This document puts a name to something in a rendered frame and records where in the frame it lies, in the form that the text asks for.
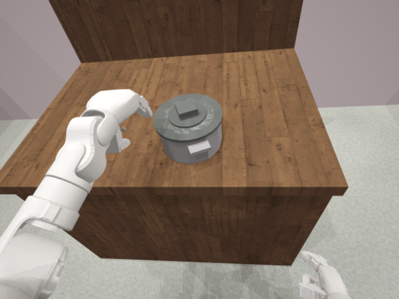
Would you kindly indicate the left robot upper arm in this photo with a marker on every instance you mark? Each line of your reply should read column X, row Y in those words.
column 30, row 266

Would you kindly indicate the robot right hand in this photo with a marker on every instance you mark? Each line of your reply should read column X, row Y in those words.
column 329, row 281

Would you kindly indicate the robot left hand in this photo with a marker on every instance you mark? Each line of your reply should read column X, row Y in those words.
column 121, row 104

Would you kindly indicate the table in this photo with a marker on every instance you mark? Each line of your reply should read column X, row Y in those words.
column 258, row 198

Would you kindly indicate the left robot forearm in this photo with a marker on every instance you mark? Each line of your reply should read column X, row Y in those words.
column 81, row 160

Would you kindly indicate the lid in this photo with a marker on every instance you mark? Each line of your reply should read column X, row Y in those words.
column 193, row 128

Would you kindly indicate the pot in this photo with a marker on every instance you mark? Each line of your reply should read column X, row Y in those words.
column 196, row 151

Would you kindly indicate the knob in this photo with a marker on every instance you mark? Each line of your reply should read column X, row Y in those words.
column 186, row 108

